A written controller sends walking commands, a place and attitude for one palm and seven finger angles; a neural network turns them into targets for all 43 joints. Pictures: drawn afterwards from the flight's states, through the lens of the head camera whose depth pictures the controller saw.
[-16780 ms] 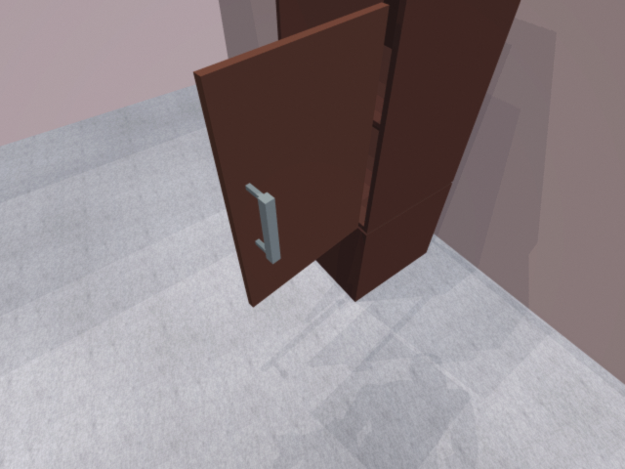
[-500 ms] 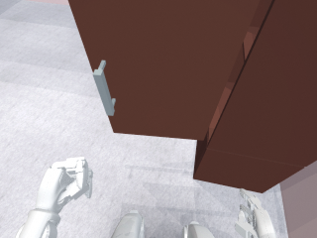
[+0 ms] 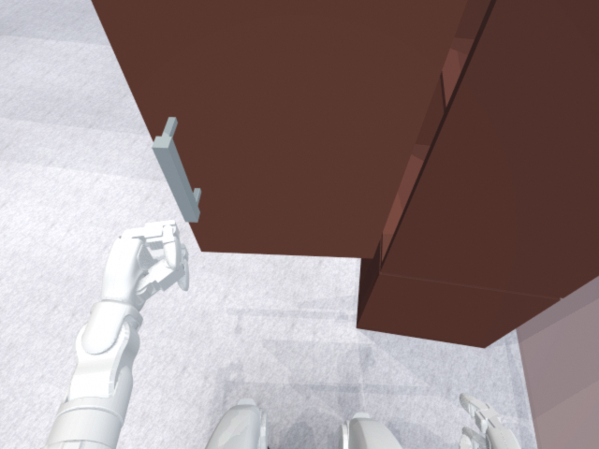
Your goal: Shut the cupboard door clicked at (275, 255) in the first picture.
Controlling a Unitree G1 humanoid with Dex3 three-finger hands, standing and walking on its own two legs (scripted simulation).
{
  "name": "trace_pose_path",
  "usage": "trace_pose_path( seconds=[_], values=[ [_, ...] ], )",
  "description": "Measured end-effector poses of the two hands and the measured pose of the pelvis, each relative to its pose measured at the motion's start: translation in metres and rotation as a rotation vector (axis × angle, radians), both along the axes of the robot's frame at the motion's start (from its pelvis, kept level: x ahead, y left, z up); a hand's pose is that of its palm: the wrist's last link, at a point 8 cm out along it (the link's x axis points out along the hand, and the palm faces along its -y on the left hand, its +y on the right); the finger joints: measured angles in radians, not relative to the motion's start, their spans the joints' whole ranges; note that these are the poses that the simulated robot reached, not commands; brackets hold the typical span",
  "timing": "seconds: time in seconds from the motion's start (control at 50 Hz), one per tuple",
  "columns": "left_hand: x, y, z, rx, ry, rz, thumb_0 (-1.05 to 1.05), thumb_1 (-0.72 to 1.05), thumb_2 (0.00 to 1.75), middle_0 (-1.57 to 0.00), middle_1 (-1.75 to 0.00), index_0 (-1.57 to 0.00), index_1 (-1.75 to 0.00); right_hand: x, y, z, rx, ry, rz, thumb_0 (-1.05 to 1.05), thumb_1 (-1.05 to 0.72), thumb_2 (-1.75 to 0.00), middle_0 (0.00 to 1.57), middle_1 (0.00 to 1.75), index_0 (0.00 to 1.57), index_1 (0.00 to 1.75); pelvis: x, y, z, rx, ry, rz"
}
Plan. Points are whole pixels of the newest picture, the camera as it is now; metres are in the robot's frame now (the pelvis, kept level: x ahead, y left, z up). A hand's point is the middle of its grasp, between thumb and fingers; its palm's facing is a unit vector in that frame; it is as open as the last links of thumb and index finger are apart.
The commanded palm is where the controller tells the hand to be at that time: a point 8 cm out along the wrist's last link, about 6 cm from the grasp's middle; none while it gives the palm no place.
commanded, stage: bring the fist close to the handle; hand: left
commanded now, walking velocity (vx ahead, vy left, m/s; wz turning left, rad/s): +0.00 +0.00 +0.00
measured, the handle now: (182, 173) +0.50 +0.20 +0.04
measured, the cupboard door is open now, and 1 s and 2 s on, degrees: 97 97 84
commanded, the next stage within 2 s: push the door shut along its arc in 0.78 s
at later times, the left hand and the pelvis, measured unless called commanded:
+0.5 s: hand (203, 216) +0.41 +0.15 +0.05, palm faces +0.00 -1.00 -0.02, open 3.1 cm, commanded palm +0.38 +0.21 +0.05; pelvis +0.00 +0.00 +0.00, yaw -1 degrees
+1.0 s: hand (199, 218) +0.41 +0.16 +0.05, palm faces -0.04 -1.00 -0.04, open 3.1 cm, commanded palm +0.40 +0.21 +0.05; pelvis -0.01 +0.00 +0.00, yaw -1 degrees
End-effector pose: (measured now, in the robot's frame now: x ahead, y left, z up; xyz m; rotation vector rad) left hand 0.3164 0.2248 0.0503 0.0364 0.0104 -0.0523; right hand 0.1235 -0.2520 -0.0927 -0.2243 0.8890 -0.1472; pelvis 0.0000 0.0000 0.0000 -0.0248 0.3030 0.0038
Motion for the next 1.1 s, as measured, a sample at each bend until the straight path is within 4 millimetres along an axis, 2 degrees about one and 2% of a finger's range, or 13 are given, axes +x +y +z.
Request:
trace_pose_path(
  seconds=[0.1,0.26,0.38,0.46,0.58,0.68,0.8,0.98,1.1],
  values=[
    [0.013,-0.014,-0.009,-0.026,0.017,-0.020,0.02,0.91,0.90,-1.30,-1.50,-1.30,-1.50,-0.004,-0.001,-0.001,-0.010,0.025,-0.015,0.01,-0.91,-0.90,0.20,0.30,0.20,0.30,0.001,0.002,0.001,0.002,0.008,-0.005],
    [0.046,-0.016,0.012,0.016,-0.084,0.021,0.02,0.90,0.90,-1.30,-1.50,-1.30,-1.50,-0.008,0.000,-0.007,0.005,0.058,-0.021,0.01,-0.91,-0.90,0.20,0.30,0.20,0.30,0.001,0.001,-0.001,0.006,0.017,-0.010],
    [0.061,-0.024,0.003,0.007,0.010,0.008,0.02,0.90,0.90,-1.30,-1.50,-1.30,-1.50,-0.020,0.000,-0.009,0.024,0.099,-0.037,0.01,-0.91,-0.90,0.20,0.30,0.20,0.30,0.000,0.000,0.003,0.009,0.018,-0.011],
    [0.071,-0.022,0.000,-0.016,-0.005,0.041,0.02,0.90,0.90,-1.30,-1.50,-1.30,-1.50,-0.031,-0.004,-0.011,0.011,0.134,-0.049,0.01,-0.91,-0.90,0.20,0.30,0.20,0.30,-0.002,-0.003,0.002,0.012,0.024,-0.014],
    [0.073,-0.011,0.008,0.016,-0.064,0.048,0.02,0.90,0.90,-1.30,-1.50,-1.30,-1.50,-0.047,-0.012,-0.014,0.004,0.183,-0.074,0.01,-0.91,-0.90,0.20,0.30,0.20,0.30,-0.002,-0.005,0.000,0.013,0.032,-0.021],
    [0.067,-0.003,-0.002,0.005,0.008,0.039,0.02,0.90,0.90,-1.30,-1.50,-1.30,-1.50,-0.054,-0.016,-0.013,0.000,0.210,-0.088,0.01,-0.91,-0.90,0.20,0.30,0.20,0.30,-0.002,-0.005,0.002,0.012,0.027,-0.017],
    [0.064,-0.007,-0.001,-0.020,-0.033,0.029,0.02,0.91,0.90,-1.30,-1.51,-1.30,-1.50,-0.051,-0.016,-0.011,-0.022,0.200,-0.081,0.01,-0.91,-0.90,0.20,0.30,0.20,0.30,-0.004,-0.002,0.001,0.005,0.026,-0.009],
    [0.077,-0.010,-0.002,-0.001,-0.016,0.012,0.02,0.90,0.90,-1.30,-1.50,-1.30,-1.50,-0.040,-0.009,-0.010,-0.012,0.160,-0.077,0.01,-0.91,-0.90,0.20,0.30,0.20,0.30,-0.006,0.001,-0.001,0.003,0.032,-0.016],
    [0.089,-0.008,0.001,0.010,-0.016,-0.008,0.02,0.90,0.90,-1.30,-1.50,-1.30,-1.50,-0.045,-0.004,-0.014,-0.011,0.180,-0.071,0.01,-0.91,-0.90,0.20,0.30,0.20,0.30,-0.008,0.003,-0.003,-0.003,0.037,-0.009]
  ],
)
